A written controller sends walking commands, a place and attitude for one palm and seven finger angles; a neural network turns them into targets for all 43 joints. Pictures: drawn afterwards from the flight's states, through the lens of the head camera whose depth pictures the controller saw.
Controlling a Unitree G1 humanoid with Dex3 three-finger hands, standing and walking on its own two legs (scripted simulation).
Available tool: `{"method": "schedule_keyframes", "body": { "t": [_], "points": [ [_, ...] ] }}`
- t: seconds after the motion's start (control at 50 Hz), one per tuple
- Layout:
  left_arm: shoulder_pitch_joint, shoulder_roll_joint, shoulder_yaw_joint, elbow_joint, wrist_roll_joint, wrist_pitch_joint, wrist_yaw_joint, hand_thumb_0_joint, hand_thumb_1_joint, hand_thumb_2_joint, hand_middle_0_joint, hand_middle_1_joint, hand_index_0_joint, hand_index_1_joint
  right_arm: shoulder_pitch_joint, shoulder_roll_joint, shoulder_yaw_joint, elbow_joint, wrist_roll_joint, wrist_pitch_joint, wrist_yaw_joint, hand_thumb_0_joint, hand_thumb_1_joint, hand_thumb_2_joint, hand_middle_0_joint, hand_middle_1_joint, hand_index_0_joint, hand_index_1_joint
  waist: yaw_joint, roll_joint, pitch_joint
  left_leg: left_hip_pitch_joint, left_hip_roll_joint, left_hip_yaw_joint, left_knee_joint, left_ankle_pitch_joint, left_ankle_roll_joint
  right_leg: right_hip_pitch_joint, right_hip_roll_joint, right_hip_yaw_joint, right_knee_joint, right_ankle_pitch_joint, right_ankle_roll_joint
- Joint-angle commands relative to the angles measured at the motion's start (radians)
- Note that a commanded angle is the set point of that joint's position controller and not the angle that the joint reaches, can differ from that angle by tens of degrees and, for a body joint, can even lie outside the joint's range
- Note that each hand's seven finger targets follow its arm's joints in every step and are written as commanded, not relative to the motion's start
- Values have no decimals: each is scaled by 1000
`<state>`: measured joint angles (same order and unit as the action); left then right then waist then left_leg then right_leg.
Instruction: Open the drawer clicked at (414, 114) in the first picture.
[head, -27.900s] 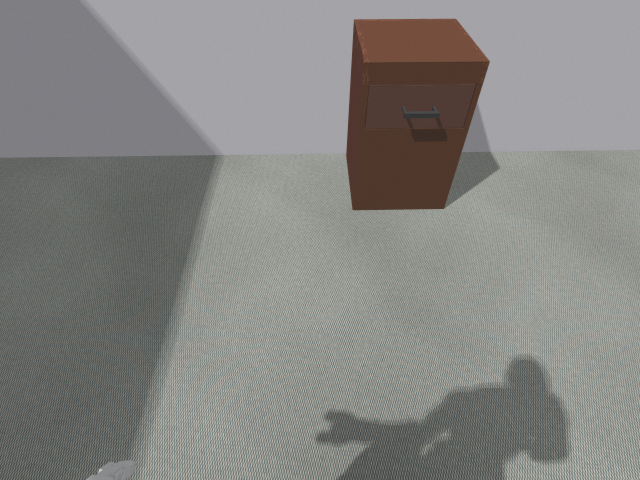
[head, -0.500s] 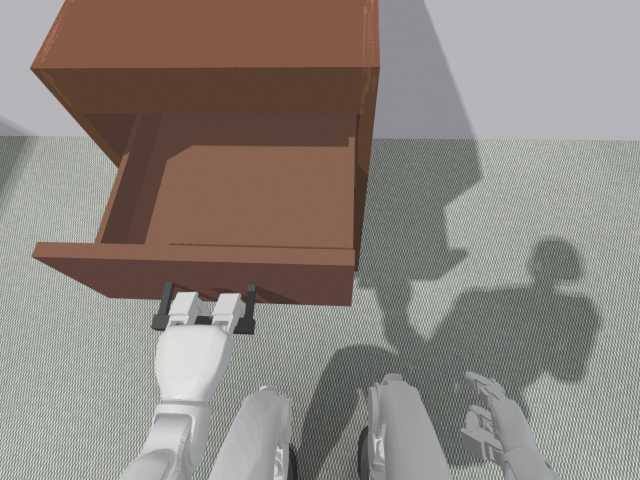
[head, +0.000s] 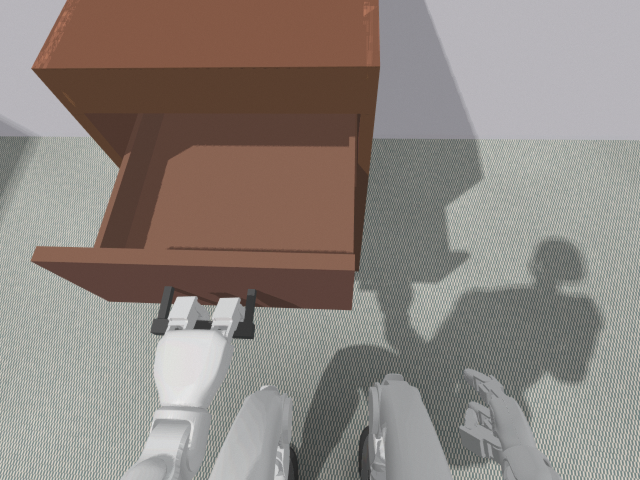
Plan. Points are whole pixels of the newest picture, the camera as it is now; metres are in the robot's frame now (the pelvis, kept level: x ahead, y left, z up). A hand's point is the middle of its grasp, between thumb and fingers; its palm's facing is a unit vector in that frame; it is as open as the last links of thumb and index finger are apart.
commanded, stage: pull the drawer open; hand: left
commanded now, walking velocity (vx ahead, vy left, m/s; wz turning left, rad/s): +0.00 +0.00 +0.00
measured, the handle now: (206, 312) +0.33 +0.17 -0.06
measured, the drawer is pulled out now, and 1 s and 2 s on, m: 0.23 0.24 0.24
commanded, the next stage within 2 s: open the thumb to release the handle in 0.80 s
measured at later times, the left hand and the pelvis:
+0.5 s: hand (212, 372) +0.25 +0.16 -0.08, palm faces -0.10 -0.12 -0.99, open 5.7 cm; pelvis +0.00 +0.00 +0.00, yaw +0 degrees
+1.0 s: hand (205, 368) +0.26 +0.17 -0.09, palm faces -0.06 -0.08 -1.00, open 5.7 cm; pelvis +0.00 +0.00 -0.01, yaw +1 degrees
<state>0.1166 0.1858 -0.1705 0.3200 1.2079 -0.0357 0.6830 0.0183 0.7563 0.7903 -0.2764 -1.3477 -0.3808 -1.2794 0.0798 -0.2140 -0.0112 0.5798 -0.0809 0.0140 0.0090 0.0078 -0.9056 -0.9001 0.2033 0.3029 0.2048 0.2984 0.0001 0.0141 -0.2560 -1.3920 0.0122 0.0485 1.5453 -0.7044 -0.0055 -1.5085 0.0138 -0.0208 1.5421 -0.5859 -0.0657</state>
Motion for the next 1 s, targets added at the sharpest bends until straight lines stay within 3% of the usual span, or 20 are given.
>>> {"method": "schedule_keyframes", "body": {
  "t": [0.0,0.18,0.22,0.28,0.32,0.38,0.44,0.48,0.62,0.66,0.86,0.88,0.9,0.92,0.98],
  "points": [
    [152,117,85,-90,-15,9,38,0,900,900,-400,-1350,-400,-1350,4,-92,-35,-127,2,-42,-5,0,-900,-900,200,300,200,300,37,-83,-390,106,-47,-37,-154,277,19,487,-5,133,-223,392,13],
    [188,99,60,-114,-19,15,32,0,900,900,-400,-1350,-400,-1350,2,-92,-36,-139,5,-40,-2,0,-900,-900,200,300,200,300,37,-81,-393,143,-45,-45,-167,308,20,477,2,107,-217,411,6],
    [194,71,28,-119,-19,13,27,0,900,900,-400,-1350,-400,-1350,3,-91,-35,-143,2,-42,0,0,-900,-900,200,300,200,300,28,-88,-386,146,-45,-44,-166,301,22,476,-4,109,-224,424,12],
    [202,96,53,-127,-21,6,27,0,900,900,-400,-1350,-400,-1350,2,-90,-34,-145,2,-44,-3,0,-900,-900,200,300,200,300,36,-91,-384,136,-46,-45,-165,299,20,483,0,117,-221,420,8],
    [194,78,33,-113,-15,5,26,0,900,900,-400,-1350,-400,-1350,1,-91,-34,-143,1,-43,-2,0,-900,-900,200,300,200,300,26,-103,-368,132,-46,-45,-163,280,21,463,-1,120,-226,393,10],
    [185,82,29,-141,-10,-2,26,0,900,900,-400,-1350,-400,-1350,-2,-93,-34,-146,-1,-47,-2,0,-900,-900,200,300,200,300,30,-57,-381,155,-47,-45,-164,300,22,443,0,104,-216,385,5],
    [197,80,31,-119,-14,-3,24,0,900,900,-400,-1350,-400,-1350,3,-89,-32,-142,-2,-49,-3,0,-900,-900,200,300,200,300,24,-110,-371,128,-47,-44,-154,276,23,461,-6,123,-227,398,14],
    [204,98,51,-122,-13,-8,26,0,900,900,-400,-1350,-400,-1350,-2,-89,-30,-144,-2,-52,-4,0,-900,-900,200,300,200,300,34,-91,-367,113,-49,-44,-152,276,20,466,-3,125,-220,393,9],
    [205,106,57,-130,-15,-14,25,0,900,900,-400,-1350,-400,-1350,0,-89,-31,-143,-1,-53,-5,0,-900,-900,200,300,200,300,33,-101,-373,105,-50,-41,-144,259,20,469,-8,139,-225,383,15],
    [209,86,35,-142,-12,-11,25,0,900,900,-400,-1350,-400,-1350,-2,-90,-31,-148,-1,-53,-2,0,-900,-900,200,300,200,300,33,-81,-386,124,-51,-42,-150,269,21,461,-6,128,-220,381,14],
    [242,91,38,-145,-19,-13,19,0,900,900,-400,-1350,-400,-1350,1,-85,-27,-156,0,-56,-4,0,-900,-900,200,300,200,300,35,-104,-379,110,-51,-42,-147,263,21,477,-10,130,-222,391,17],
    [-74,221,145,-125,9,-8,47,0,900,900,-400,-1350,-400,-1350,12,-105,-38,-100,-1,-43,-17,0,-900,-900,200,300,200,300,-23,-132,-333,50,-38,-40,-101,238,29,412,-15,138,-222,349,23],
    [-98,199,150,-107,16,-13,57,0,830,870,-395,-1342,-395,-1342,16,-102,-42,-96,-4,-46,-23,0,-900,-900,200,300,200,300,-5,-117,-352,30,-40,-30,-96,215,28,428,-20,141,-224,281,27],
    [-72,183,140,-66,15,-16,58,0,760,840,-390,-1335,-390,-1335,16,-96,-38,-92,-1,-53,-26,0,-900,-900,200,300,200,300,-6,-103,-330,25,-42,-31,-91,208,28,415,-21,144,-228,270,26],
    [-50,184,154,-55,-12,-8,59,0,550,750,-375,-1313,-375,-1313,22,-100,-46,-87,-1,-57,-22,0,-900,-900,200,300,200,300,19,-75,-391,51,-45,-25,-102,240,29,457,-20,143,-228,322,25]
  ]
}}
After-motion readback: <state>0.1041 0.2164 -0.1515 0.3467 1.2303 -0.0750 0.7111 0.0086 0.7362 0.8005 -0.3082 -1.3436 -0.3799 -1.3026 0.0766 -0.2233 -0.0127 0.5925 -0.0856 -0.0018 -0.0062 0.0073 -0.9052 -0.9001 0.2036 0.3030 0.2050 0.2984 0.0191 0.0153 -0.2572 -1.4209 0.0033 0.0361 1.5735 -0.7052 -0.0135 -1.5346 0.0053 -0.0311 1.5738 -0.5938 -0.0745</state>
